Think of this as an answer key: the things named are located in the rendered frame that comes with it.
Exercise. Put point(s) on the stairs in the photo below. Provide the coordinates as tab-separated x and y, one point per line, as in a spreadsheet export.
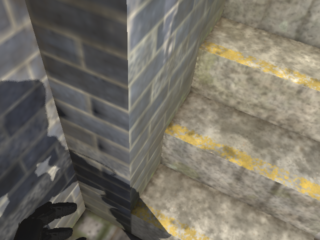
240	159

